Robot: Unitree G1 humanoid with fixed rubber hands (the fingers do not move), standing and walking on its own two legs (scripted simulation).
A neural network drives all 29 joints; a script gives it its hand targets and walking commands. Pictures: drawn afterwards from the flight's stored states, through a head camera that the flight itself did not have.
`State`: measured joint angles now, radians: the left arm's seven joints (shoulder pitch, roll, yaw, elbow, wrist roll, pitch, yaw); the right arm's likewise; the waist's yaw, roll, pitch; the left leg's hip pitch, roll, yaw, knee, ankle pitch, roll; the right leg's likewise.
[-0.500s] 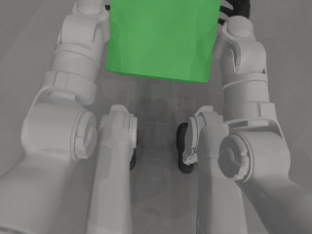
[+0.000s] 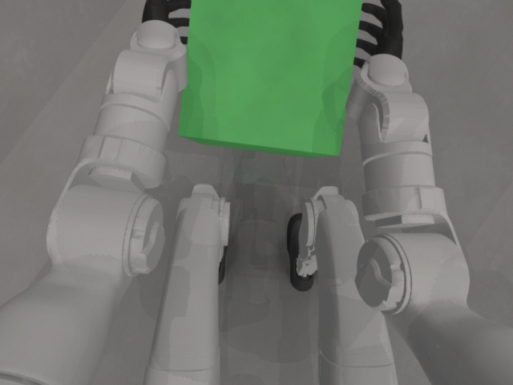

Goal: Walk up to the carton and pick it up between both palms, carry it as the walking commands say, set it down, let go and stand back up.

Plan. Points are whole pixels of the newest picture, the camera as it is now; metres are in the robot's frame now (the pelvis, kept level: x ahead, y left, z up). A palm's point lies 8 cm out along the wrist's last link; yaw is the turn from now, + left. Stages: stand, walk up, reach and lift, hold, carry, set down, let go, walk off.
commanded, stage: reach and lift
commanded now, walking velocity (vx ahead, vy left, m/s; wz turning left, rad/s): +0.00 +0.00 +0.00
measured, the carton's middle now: (268, 61) +0.54 +0.00 -0.13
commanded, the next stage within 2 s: none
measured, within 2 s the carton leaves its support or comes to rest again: neither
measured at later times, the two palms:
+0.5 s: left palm (139, 19) +0.52 +0.13 +0.02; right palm (410, 53) +0.48 -0.14 +0.02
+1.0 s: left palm out of the picture +0.49 +0.13 +0.09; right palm (460, 34) +0.46 -0.13 +0.10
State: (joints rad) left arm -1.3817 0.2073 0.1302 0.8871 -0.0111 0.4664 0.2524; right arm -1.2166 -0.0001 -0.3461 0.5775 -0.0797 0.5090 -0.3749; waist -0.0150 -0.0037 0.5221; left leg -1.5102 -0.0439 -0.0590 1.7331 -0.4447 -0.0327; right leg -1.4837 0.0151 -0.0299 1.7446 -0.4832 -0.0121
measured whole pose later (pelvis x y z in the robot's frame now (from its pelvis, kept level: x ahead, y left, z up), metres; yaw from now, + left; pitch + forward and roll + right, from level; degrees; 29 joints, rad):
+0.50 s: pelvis +0.00 +0.00 +0.06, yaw +1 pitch +8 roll -1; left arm -1.27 0.17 0.13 0.86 -0.01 0.47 0.25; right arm -1.11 0.03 -0.35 0.55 -0.08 0.52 -0.37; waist -0.02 0.00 0.52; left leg -1.26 -0.04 -0.07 1.53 -0.41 -0.03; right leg -1.23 0.02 -0.03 1.54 -0.45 -0.01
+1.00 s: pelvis +0.01 +0.00 +0.12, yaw +1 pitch +3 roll -1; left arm -1.16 0.14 0.13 0.85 0.00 0.45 0.25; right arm -0.99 0.07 -0.34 0.52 -0.09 0.51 -0.37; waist -0.02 0.00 0.50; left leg -1.00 -0.04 -0.08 1.28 -0.34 -0.03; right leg -0.97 0.02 -0.03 1.29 -0.38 -0.02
